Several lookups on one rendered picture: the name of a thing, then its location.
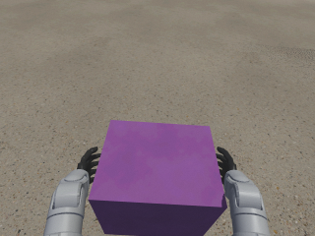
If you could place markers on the right robot forearm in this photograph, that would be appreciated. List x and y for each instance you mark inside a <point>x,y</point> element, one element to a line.
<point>247,210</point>

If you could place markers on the robot left hand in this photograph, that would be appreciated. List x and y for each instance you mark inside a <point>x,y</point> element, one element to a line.
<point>87,164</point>

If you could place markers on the left robot forearm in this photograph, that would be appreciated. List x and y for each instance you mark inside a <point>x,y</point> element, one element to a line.
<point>67,206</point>

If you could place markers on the carton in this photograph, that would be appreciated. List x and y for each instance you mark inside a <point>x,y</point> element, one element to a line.
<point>157,179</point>

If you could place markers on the robot right hand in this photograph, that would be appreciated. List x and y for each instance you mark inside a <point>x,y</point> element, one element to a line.
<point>227,163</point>

